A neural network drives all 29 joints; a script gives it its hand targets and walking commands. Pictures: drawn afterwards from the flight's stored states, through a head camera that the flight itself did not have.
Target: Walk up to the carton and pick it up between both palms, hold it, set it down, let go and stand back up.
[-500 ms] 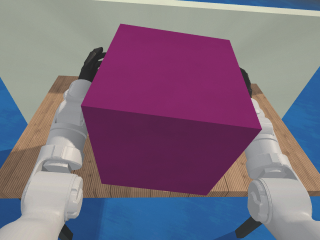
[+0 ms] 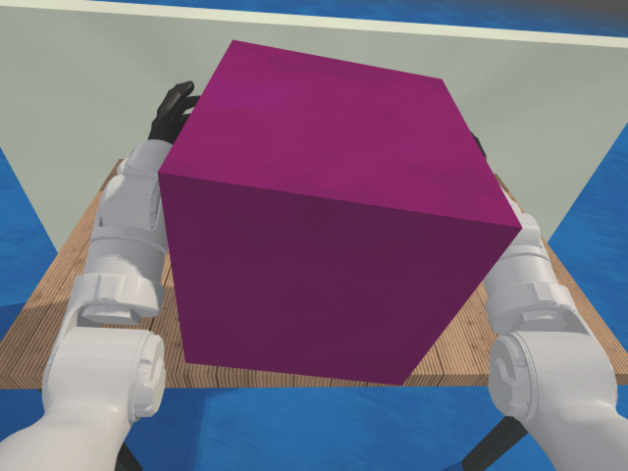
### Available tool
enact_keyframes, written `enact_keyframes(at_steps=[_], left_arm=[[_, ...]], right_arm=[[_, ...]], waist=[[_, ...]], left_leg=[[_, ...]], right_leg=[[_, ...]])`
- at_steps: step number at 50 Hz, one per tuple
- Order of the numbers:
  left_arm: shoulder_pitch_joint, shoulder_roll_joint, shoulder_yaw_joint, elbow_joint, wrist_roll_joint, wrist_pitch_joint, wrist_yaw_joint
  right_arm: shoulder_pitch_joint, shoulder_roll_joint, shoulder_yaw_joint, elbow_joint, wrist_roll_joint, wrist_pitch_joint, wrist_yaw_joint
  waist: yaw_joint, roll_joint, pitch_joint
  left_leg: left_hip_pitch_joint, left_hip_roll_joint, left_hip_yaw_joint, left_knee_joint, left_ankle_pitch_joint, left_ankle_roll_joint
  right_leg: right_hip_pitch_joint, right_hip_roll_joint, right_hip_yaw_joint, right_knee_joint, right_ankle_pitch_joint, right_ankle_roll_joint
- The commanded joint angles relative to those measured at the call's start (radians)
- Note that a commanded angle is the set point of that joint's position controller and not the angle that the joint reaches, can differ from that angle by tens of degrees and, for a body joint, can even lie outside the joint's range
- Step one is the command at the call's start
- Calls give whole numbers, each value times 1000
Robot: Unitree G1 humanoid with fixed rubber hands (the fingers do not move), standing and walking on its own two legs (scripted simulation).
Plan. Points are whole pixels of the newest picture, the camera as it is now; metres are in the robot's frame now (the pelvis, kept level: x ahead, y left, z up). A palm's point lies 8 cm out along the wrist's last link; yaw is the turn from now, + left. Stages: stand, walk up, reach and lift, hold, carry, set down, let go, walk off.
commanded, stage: reach and lift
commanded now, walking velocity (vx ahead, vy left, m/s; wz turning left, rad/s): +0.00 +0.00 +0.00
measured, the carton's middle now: (318, 215) +0.40 +0.02 +0.17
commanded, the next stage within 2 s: hold in 1.32 s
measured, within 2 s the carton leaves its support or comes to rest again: neither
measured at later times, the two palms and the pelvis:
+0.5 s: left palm (168, 143) +0.40 +0.19 +0.26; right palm (479, 179) +0.41 -0.18 +0.23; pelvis +0.00 +0.00 +0.00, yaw +0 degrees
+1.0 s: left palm (166, 126) +0.39 +0.19 +0.28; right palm (486, 166) +0.41 -0.18 +0.25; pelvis +0.00 +0.00 +0.00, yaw +0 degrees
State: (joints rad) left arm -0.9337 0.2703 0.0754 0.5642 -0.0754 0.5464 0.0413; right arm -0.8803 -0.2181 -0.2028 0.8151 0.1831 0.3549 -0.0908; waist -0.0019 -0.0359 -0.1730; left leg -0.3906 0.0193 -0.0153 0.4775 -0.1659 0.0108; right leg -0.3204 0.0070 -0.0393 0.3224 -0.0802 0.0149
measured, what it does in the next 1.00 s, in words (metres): stands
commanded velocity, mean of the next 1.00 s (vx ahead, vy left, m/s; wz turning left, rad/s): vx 0.00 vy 0.00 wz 0.00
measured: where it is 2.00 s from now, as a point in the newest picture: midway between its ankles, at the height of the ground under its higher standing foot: outside the picture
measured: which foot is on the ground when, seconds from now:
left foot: down 0.00-1.00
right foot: down 0.00-1.00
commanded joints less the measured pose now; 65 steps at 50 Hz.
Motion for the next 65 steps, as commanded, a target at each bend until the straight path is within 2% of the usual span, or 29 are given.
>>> enact_keyframes(at_steps=[1, 6, 7, 8, 13, 14, 19, 20, 23, 24, 28, 30, 35, 37, 38, 39, 40, 41, 42, 44, 46, 48, 51, 52, 54, 58, 59, 61, 65], left_arm=[[-578, -847, -329, -240, -78, 34, -82], [-556, -796, -255, -178, -35, 80, -103], [-510, -812, -255, -203, -43, 89, -107], [-587, -836, -303, -265, -63, 80, -103], [-555, -858, -358, -446, -123, 85, -67], [-585, -853, -368, -316, -109, 102, -67], [-582, -795, -246, -123, -29, 131, -116], [-568, -812, -262, -212, -43, 120, -112], [-688, -909, -378, -338, -126, 100, -81], [-714, -893, -364, -367, -138, 89, -70], [-704, -877, -359, -311, -133, 99, -67], [-650, -817, -280, -239, -122, 101, -68], [-685, -823, -264, -155, -76, 119, -77], [-705, -868, -293, -195, -90, 109, -75], [-682, -876, -321, -239, -122, 108, -69], [-707, -888, -334, -285, -137, 98, -60], [-657, -874, -312, -262, -146, 103, -63], [-657, -833, -296, -297, -131, 114, -63], [-624, -800, -242, -221, -96, 128, -74], [-639, -801, -231, -215, -84, 133, -81], [-671, -843, -311, -301, -124, 125, -80], [-661, -879, -368, -346, -146, 135, -67], [-664, -826, -299, -340, -127, 147, -72], [-635, -818, -288, -276, -101, 163, -75], [-553, -786, -224, -224, -54, 190, -100], [-637, -832, -294, -336, -117, 183, -107], [-608, -808, -268, -349, -115, 190, -112], [-645, -833, -319, -428, -154, 183, -103], [-649, -801, -303, -452, -127, 209, -105]], right_arm=[[-1020, 429, 284, -430, 139, -57, 200], [-1024, 413, 272, -375, 135, -12, 200], [-1027, 410, 287, -423, 142, -10, 197], [-1017, 416, 280, -429, 153, -11, 200], [-1021, 430, 389, -636, 223, -6, 182], [-1040, 368, 306, -518, 189, 11, 191], [-1015, 325, 183, -258, 99, 59, 205], [-1055, 383, 237, -365, 133, 33, 209], [-1118, 405, 236, -473, 172, 9, 222], [-1151, 439, 299, -490, 196, 8, 225], [-1145, 411, 261, -444, 185, 22, 215], [-1185, 439, 299, -491, 189, 29, 208], [-1107, 366, 200, -272, 143, 50, 214], [-1159, 378, 209, -348, 156, 39, 218], [-1200, 424, 273, -468, 176, 24, 220], [-1178, 424, 267, -441, 193, 27, 219], [-1207, 450, 316, -543, 205, 21, 206], [-1142, 447, 318, -482, 206, 45, 195], [-1124, 434, 329, -431, 214, 67, 192], [-1109, 438, 312, -408, 211, 74, 188], [-1154, 435, 302, -483, 234, 55, 188], [-1166, 417, 313, -540, 246, 64, 194], [-1138, 446, 352, -522, 254, 84, 185], [-1080, 404, 289, -416, 215, 106, 186], [-1084, 382, 278, -415, 219, 114, 179], [-1101, 402, 299, -487, 263, 133, 175], [-1146, 431, 346, -589, 279, 129, 168], [-1114, 446, 367, -634, 297, 129, 158], [-1044, 417, 355, -553, 289, 172, 159]], waist=[[-85, 189, -569], [-69, 132, -463], [-81, 100, -501], [-102, 156, -554], [-70, 156, -764], [-106, 208, -621], [-131, 134, -358], [-97, 110, -469], [-136, 199, -627], [-92, 161, -681], [-112, 193, -638], [-59, 84, -606], [-110, 154, -427], [-117, 176, -537], [-79, 136, -633], [-105, 148, -667], [-78, 105, -712], [-85, 85, -609], [-60, 76, -562], [-74, 87, -541], [-90, 150, -638], [-116, 144, -683], [-73, 103, -660], [-109, 115, -558], [-96, 115, -489], [-127, 132, -580], [-90, 98, -617], [-101, 129, -702], [-101, 138, -624]], left_leg=[[415, 16, -93, -125, 220, -112], [337, 11, -94, -176, 62, -80], [327, 7, -94, -159, 114, -74], [386, 24, -118, -147, 179, -105], [529, 14, -109, -59, 466, -118], [473, 25, -118, -89, 340, -133], [256, 37, -127, -229, -119, -91], [293, 27, -115, -196, -1, -88], [367, 28, -122, -158, 125, -123], [407, 21, -116, -135, 168, -115], [370, 21, -116, -138, 117, -110], [323, 0, -90, -149, 81, -71], [249, 36, -120, -217, -114, -83], [274, 50, -150, -213, -99, -88], [324, 49, -139, -181, 44, -85], [375, 30, -124, -154, 126, -99], [397, 14, -108, -126, 190, -79], [359, 0, -97, -130, 200, -77], [340, -2, -93, -143, 104, -66], [291, -2, -99, -161, 41, -63], [320, 2, -103, -137, 97, -79], [384, 32, -141, -137, 142, -99], [354, 9, -102, -131, 142, -78], [307, 20, -121, -166, 61, -84], [265, 8, -103, -166, 43, -68], [298, 3, -105, -162, 54, -78], [288, -10, -83, -140, 125, -64], [339, -6, -87, -115, 209, -76], [315, 10, -104, -143, 138, -82]], right_leg=[[192, 57, 18, -30, 37, -48], [222, 39, 41, -47, -33, -48], [280, 45, 40, -32, 32, -42], [253, 58, 22, -14, 65, -40], [275, 79, 39, -5, 201, -42], [169, 73, 30, -26, 49, -50], [211, 37, 47, -48, -98, -50], [246, 48, 46, -36, -22, -48], [239, 57, 33, -13, 49, -53], [225, 60, 32, -11, 66, -43], [211, 52, 48, -18, 26, -54], [243, 47, 58, -42, 18, -43], [186, 52, 32, -27, -85, -44], [226, 54, 46, -5, -27, -43], [242, 59, 55, -7, 45, -42], [225, 63, 44, -9, 53, -45], [245, 54, 60, -25, 110, -40], [264, 57, 53, -22, 113, -32], [258, 53, 65, -42, 44, -36], [272, 58, 63, -32, 21, -35], [249, 58, 59, -16, 58, -46], [218, 63, 55, -12, 73, -43], [268, 65, 69, -22, 89, -44], [256, 57, 65, -30, 34, -50], [283, 56, 68, -35, 44, -50], [291, 65, 68, -25, 64, -53], [334, 65, 81, -31, 112, -48], [351, 64, 91, -23, 176, -59], [320, 63, 85, -13, 124, -59]])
